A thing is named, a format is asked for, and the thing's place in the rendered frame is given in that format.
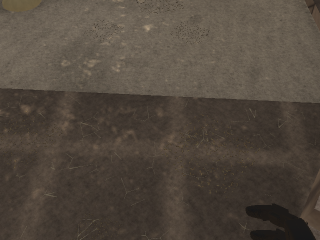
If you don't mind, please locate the robot right hand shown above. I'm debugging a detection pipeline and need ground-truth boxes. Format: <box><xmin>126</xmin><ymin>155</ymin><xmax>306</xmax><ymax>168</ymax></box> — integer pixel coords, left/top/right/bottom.
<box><xmin>245</xmin><ymin>203</ymin><xmax>316</xmax><ymax>240</ymax></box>

